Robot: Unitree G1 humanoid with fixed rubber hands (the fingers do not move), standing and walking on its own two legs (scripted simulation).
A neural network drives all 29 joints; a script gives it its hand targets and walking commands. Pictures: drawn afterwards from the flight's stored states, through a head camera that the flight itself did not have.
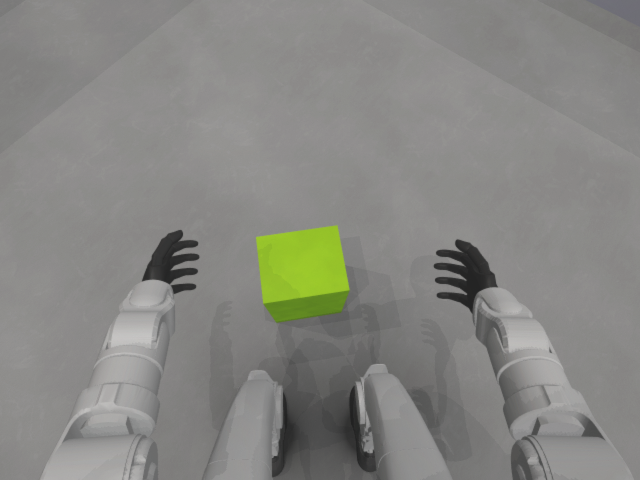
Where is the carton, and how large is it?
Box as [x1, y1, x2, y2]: [256, 225, 349, 322]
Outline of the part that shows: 336,225 256,237 263,303 276,322 341,311 349,289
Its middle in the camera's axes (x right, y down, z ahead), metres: -0.04 +0.11 +0.99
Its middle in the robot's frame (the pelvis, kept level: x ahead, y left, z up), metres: +0.46 +0.03 -0.54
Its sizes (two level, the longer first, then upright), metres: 0.186 0.152 0.295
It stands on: the floor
